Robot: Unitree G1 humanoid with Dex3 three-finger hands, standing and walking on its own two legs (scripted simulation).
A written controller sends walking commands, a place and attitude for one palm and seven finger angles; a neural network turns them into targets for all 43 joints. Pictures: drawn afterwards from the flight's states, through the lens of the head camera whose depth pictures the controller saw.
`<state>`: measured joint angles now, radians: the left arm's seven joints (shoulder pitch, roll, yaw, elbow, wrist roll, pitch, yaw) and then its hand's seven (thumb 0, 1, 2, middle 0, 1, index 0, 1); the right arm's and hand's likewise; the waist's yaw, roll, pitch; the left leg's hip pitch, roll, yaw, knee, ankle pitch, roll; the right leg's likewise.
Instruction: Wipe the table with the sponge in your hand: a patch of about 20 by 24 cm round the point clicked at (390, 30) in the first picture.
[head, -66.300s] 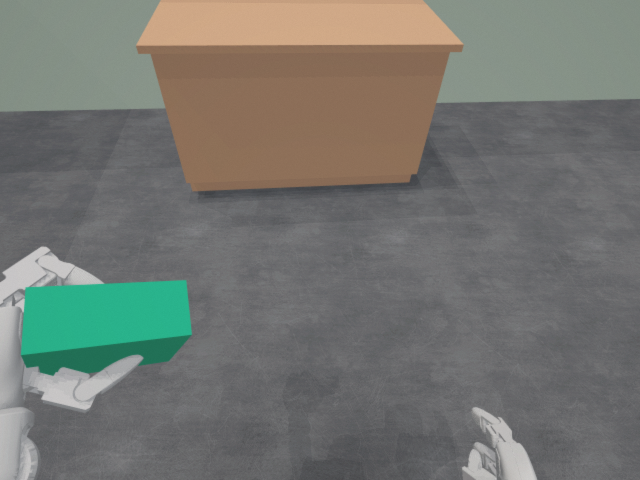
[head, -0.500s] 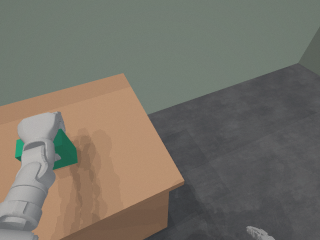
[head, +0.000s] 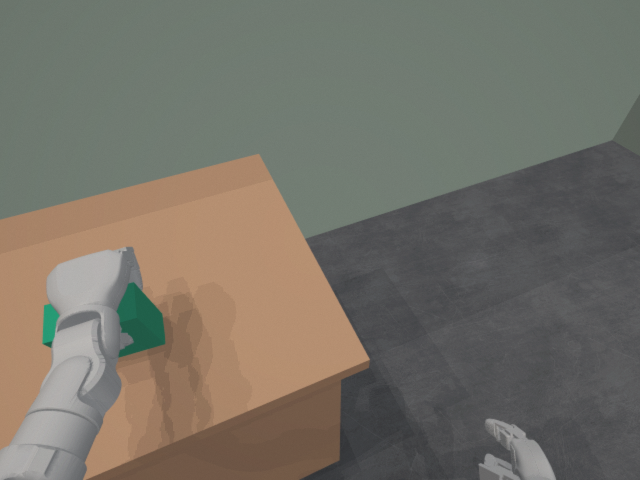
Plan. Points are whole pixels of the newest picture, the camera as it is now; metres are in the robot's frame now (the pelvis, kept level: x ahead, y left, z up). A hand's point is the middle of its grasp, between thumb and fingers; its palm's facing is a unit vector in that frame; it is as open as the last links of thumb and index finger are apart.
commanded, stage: wipe back along the first lane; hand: left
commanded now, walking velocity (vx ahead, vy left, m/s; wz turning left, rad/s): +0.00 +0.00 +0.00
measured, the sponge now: (116, 331) +0.31 +0.33 -0.01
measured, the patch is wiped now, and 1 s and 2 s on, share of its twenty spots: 1.00 1.00 1.00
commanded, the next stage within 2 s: lift the sponge slowly off the table in 1.30 s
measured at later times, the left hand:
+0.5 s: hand (114, 335) +0.27 +0.29 +0.05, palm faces +0.06 -0.07 -1.00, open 9.3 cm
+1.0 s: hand (122, 356) +0.24 +0.27 +0.05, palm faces +0.05 -0.09 -0.99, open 9.3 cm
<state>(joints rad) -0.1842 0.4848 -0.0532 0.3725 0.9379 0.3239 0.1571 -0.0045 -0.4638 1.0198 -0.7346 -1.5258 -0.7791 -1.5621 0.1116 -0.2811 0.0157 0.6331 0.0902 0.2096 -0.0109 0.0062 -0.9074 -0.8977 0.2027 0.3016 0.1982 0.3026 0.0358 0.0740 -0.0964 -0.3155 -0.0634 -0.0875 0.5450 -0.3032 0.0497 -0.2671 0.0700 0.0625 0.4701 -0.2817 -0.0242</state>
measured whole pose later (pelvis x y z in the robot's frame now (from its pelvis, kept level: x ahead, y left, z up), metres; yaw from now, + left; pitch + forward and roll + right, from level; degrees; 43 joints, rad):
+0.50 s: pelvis +0.01 +0.00 +0.00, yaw +0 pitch +3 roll -1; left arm 0.07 0.41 -0.09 0.07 0.94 0.42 0.20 -0.01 -0.46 1.04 -0.70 -1.58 -0.80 -1.54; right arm 0.07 -0.27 0.02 0.62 0.09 0.18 0.01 0.01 -0.91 -0.90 0.20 0.30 0.20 0.30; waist 0.07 0.09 -0.10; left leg -0.27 -0.07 -0.08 0.55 -0.33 0.06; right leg -0.23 0.06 0.07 0.49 -0.31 -0.02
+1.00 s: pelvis +0.00 +0.00 +0.00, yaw -1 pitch +1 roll -1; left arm 0.17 0.38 -0.13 -0.06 0.95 0.48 0.19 0.00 -0.44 1.04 -0.70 -1.58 -0.80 -1.54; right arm 0.05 -0.26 0.04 0.62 0.08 0.19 0.02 0.01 -0.91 -0.90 0.20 0.30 0.20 0.30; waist 0.08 0.09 -0.08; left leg -0.24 -0.07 -0.07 0.54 -0.32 0.05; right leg -0.21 0.07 0.08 0.51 -0.31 -0.03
